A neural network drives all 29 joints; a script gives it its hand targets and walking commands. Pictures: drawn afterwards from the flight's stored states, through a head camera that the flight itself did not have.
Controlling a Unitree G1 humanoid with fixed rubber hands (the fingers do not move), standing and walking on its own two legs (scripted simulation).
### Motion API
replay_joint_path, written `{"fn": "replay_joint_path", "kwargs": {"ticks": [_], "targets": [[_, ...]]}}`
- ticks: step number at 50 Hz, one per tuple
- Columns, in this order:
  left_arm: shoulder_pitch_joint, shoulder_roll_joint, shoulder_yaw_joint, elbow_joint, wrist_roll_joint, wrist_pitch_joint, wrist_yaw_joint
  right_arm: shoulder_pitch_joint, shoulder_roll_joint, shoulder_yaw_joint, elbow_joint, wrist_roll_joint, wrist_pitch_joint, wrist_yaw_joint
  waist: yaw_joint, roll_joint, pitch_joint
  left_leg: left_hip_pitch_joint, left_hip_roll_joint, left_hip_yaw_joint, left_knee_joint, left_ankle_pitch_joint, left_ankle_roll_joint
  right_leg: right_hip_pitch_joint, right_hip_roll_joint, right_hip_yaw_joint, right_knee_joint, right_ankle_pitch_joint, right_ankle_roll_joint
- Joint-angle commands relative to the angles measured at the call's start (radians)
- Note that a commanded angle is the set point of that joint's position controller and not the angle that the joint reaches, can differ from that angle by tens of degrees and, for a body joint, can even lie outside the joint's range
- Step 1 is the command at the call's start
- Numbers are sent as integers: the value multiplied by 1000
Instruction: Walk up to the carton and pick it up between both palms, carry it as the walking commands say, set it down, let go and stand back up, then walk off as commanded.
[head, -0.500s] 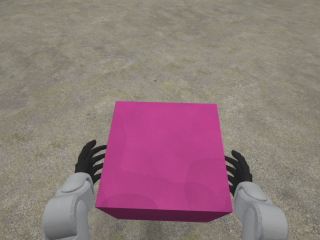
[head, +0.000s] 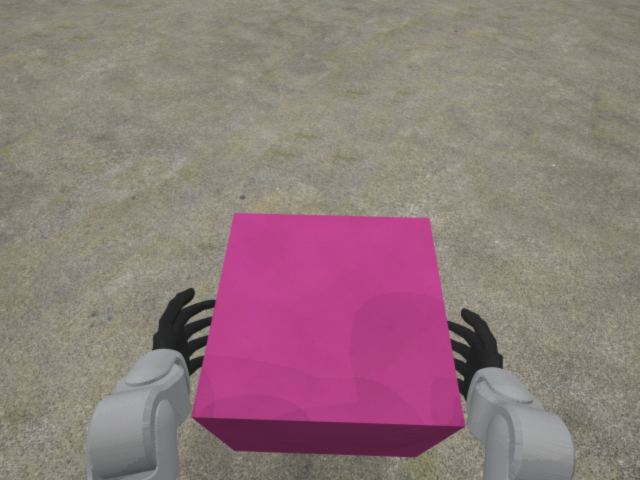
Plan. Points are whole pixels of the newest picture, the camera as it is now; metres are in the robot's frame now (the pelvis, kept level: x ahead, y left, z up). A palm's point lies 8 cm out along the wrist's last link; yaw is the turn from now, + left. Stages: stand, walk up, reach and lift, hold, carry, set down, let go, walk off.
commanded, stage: carry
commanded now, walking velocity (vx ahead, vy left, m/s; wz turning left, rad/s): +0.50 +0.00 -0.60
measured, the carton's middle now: (328, 339) +0.29 +0.01 +0.00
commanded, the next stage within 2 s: none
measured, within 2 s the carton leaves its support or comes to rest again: neither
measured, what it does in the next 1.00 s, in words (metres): walks ahead, turning right: left foot, then right foot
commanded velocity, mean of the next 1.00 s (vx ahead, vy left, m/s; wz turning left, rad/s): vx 0.50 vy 0.00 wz -0.60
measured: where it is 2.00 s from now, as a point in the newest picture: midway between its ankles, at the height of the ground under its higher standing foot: (497, 286)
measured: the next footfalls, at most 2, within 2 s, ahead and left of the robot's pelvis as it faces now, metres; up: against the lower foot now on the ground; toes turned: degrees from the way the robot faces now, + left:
left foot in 0.30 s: +0.29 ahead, +0.13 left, +0.00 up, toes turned -2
right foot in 0.66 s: +0.37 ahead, -0.25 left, +0.00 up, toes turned -22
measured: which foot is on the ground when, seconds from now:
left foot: up 0.00-0.28, down 0.30-0.68, up 0.70-0.88, down 0.90-1.00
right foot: down 0.00-0.32, up 0.34-0.64, down 0.66-0.92, up 0.94-1.00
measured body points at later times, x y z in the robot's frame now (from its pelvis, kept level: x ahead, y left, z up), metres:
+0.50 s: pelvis +0.26 -0.01 +0.01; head +0.25 -0.02 +0.46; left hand +0.54 +0.09 +0.10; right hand +0.45 -0.24 +0.09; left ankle +0.25 +0.13 -0.72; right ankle +0.16 -0.10 -0.66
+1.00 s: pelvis +0.52 -0.18 +0.00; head +0.55 -0.18 +0.45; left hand +0.82 -0.17 +0.07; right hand +0.63 -0.45 +0.07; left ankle +0.51 -0.08 -0.72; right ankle +0.35 -0.20 -0.66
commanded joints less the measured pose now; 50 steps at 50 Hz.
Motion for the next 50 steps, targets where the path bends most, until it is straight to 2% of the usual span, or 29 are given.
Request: {"fn": "replay_joint_path", "kwargs": {"ticks": [1,4,7,11,13,14,15,16,17,18,20,22,25,30,31,32,33,34,35,37,39,41,43,44,45,46,47,48,50], "targets": [[-493,-849,-813,-202,-404,-83,-139,-485,860,792,-252,363,-81,115,-20,-60,-308,-258,-16,-132,-268,-23,-8,532,-268,427,-333,499,-135],[-453,-817,-798,-173,-383,-89,-141,-480,847,797,-224,349,-83,109,-23,-154,-270,-215,-54,-86,-427,16,-14,455,-269,434,-385,515,-151],[-431,-812,-793,-182,-384,-90,-139,-463,860,807,-223,346,-76,97,-26,-187,-288,-178,-82,-62,-520,169,-13,485,-246,403,-363,668,-116],[-445,-773,-795,-202,-386,-73,-127,-480,807,786,-239,341,-57,87,-25,-191,-281,-68,-109,-53,-678,200,0,468,-220,396,-289,763,-83],[-420,-751,-786,-209,-379,-67,-115,-453,794,780,-245,344,-47,82,-42,-155,-356,220,-124,-37,-874,241,27,344,-151,294,-117,909,-31],[-406,-749,-787,-206,-388,-64,-110,-424,800,774,-236,345,-43,78,-72,-121,-470,558,-45,-93,-969,378,61,157,-122,207,77,863,19],[-378,-732,-791,-214,-383,-56,-106,-405,770,761,-245,332,-40,70,-97,94,-580,914,223,-331,-1008,450,144,-132,-80,116,341,433,66],[-381,-744,-825,-257,-406,-54,-102,-363,758,738,-236,325,-43,65,-69,346,-564,1181,447,-461,-881,1014,227,-456,-28,17,530,-259,88],[-411,-739,-842,-273,-414,-54,-100,-355,773,726,-236,319,-49,65,-65,276,-527,1069,475,-391,-862,1165,254,-420,-118,25,654,-246,92],[-442,-764,-858,-300,-418,-60,-101,-350,788,731,-245,317,-51,73,-63,184,-458,912,480,-343,-875,1069,236,-387,-170,36,660,-200,87],[-490,-762,-825,-284,-411,-54,-115,-413,786,737,-228,314,-42,84,-65,61,-314,623,450,-270,-990,456,197,-327,-250,61,510,-157,94],[-462,-762,-813,-234,-399,-44,-117,-421,743,740,-229,305,-34,89,-61,74,-201,536,427,-180,-1032,324,175,-335,-266,37,416,-164,96],[-481,-745,-814,-227,-395,-20,-107,-472,726,731,-246,302,-12,84,-48,148,-130,481,417,-66,-1049,375,146,-298,-285,-5,234,-118,105],[-549,-713,-817,-259,-412,13,-94,-475,700,705,-213,301,29,82,-33,284,-150,453,323,169,-867,590,49,-49,-160,-154,-37,0,100],[-545,-715,-813,-239,-413,22,-93,-454,692,694,-196,295,37,79,-27,270,-166,442,290,215,-746,699,24,31,-110,-178,-119,40,92],[-531,-715,-806,-222,-409,23,-93,-447,675,697,-198,289,40,75,-11,150,-200,425,213,262,-519,784,-14,147,-22,-187,-259,107,75],[-487,-704,-795,-204,-407,22,-92,-464,666,694,-202,287,43,73,27,-68,-241,199,119,214,-189,663,-67,363,-98,105,-309,290,12],[-482,-689,-789,-185,-400,16,-92,-444,685,714,-201,293,41,76,-2,-319,-272,-145,-43,90,-15,56,-96,608,-267,539,-324,621,-116],[-486,-703,-797,-185,-390,9,-94,-454,704,730,-208,306,34,80,1,-353,-286,-397,-103,-24,56,-232,-87,755,-334,723,-267,908,-238],[-543,-768,-823,-243,-421,-13,-108,-467,754,700,-222,329,-7,83,0,-151,-300,-512,-21,-126,-100,-278,-33,832,-329,545,-170,992,-174],[-523,-851,-839,-262,-431,-43,-116,-462,851,740,-243,369,-39,91,4,-135,-346,-545,-5,-153,-261,-264,-41,921,-310,456,-105,1037,-109],[-468,-868,-834,-264,-421,-76,-118,-482,868,777,-307,394,-67,97,-3,-162,-390,-465,-21,-161,-410,-216,-43,883,-309,486,-129,954,-114],[-488,-880,-847,-299,-422,-91,-114,-454,873,780,-326,397,-80,99,-37,-182,-387,-167,-25,-192,-641,-94,-30,588,-288,454,-121,752,-92],[-538,-888,-877,-349,-429,-99,-110,-407,879,771,-320,394,-89,105,-76,-100,-390,72,-30,-173,-850,76,-28,407,-231,354,-46,637,-54],[-523,-871,-874,-347,-433,-100,-103,-386,892,769,-315,398,-89,106,-114,12,-471,557,23,-185,-1074,380,-10,85,-132,131,165,494,31],[-488,-880,-883,-350,-432,-96,-100,-413,863,751,-325,390,-89,105,-78,352,-449,881,342,-370,-1063,819,57,-291,-40,-57,386,-196,95],[-434,-822,-864,-288,-425,-79,-94,-334,820,715,-255,355,-78,91,-58,398,-461,1006,452,-421,-945,1236,129,-410,-69,-70,558,-319,112],[-474,-821,-885,-305,-429,-73,-89,-326,829,708,-223,340,-73,93,-64,373,-436,1015,459,-410,-861,1515,132,-432,-103,-39,601,-262,102],[-473,-802,-864,-298,-403,-68,-88,-344,802,718,-238,342,-64,100,-78,184,-329,939,391,-241,-829,1331,79,-506,-160,-45,616,-193,92]]}}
